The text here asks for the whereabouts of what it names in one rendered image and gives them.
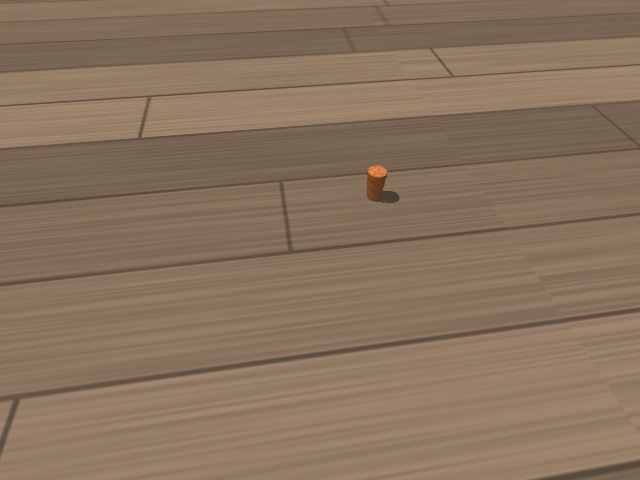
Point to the cup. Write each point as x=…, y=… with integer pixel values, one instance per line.
x=376, y=176

